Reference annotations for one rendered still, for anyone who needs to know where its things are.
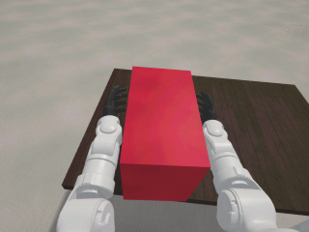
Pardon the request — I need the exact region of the robot right forearm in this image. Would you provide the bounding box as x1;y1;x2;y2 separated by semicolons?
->
202;120;277;223

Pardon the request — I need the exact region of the left robot hand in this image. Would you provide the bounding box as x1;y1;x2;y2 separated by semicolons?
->
101;84;127;117

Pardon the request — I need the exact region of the right robot hand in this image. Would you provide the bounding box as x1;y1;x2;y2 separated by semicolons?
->
195;91;218;124

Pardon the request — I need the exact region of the robot left forearm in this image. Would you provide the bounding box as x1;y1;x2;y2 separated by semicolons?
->
56;115;123;232

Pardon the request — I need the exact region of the carton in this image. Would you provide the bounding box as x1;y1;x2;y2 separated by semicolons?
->
120;66;211;202

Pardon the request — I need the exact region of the table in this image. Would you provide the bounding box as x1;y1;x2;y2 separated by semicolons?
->
62;69;309;232

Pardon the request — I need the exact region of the right robot upper arm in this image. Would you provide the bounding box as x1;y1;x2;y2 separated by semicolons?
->
216;188;299;232

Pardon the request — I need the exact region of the left robot upper arm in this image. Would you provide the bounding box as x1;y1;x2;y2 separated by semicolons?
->
57;198;115;232

